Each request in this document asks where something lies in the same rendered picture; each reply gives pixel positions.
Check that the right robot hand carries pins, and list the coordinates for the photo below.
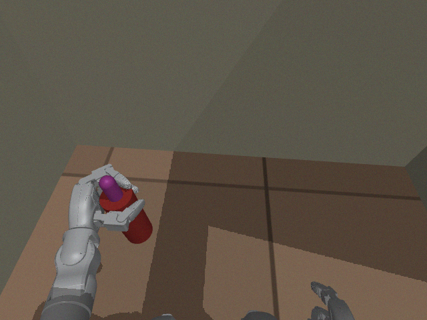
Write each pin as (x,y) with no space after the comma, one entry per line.
(337,309)

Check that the bottle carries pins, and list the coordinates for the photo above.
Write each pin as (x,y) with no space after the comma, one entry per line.
(115,198)

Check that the left robot hand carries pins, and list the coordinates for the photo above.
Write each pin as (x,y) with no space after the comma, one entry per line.
(86,211)

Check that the left robot arm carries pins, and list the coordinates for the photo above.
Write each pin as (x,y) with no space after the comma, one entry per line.
(73,291)

